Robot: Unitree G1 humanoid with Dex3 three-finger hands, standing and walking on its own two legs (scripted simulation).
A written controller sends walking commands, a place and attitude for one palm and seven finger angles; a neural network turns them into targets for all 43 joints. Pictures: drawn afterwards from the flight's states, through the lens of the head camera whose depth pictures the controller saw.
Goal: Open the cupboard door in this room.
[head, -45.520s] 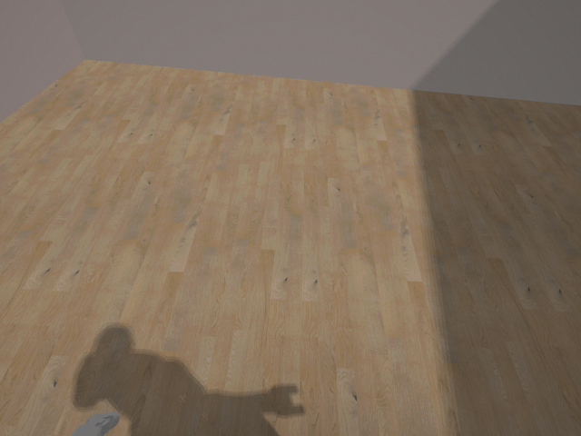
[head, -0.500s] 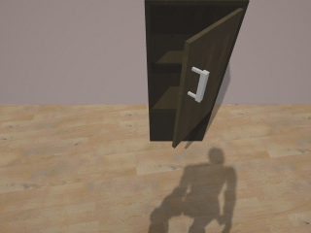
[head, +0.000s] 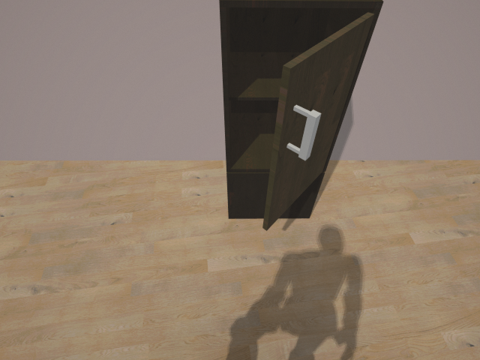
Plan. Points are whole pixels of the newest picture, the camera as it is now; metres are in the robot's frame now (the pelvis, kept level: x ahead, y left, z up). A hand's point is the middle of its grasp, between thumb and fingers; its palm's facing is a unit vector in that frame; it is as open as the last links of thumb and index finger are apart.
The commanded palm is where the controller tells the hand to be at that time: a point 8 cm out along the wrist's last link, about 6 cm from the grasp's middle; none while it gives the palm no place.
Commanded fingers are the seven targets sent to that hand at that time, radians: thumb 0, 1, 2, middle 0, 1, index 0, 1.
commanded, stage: walk to a spot facing it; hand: left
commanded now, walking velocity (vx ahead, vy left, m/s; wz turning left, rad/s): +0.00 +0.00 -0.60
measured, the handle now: (301, 132) +0.60 -0.11 +0.03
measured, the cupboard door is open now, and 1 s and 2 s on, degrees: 48 48 48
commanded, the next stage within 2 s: none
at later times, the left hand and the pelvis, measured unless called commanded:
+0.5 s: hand out of the picture +0.09 +0.16 -0.17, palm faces -0.18 -0.93 -0.33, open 7.4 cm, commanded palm none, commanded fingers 0.00 0.90 0.90 -0.20 -0.30 -0.20 -0.30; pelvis -0.02 -0.04 -0.02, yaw -14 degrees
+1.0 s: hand out of the picture +0.12 +0.14 -0.18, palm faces -0.40 -0.88 -0.24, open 7.4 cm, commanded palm none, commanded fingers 0.00 0.90 0.90 -0.20 -0.30 -0.20 -0.30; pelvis +0.01 -0.03 -0.01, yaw -30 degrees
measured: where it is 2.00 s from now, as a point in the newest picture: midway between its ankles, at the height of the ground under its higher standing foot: outside the picture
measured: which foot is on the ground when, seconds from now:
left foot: down 0.00-0.44, up 0.46-1.00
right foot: down 0.00-1.00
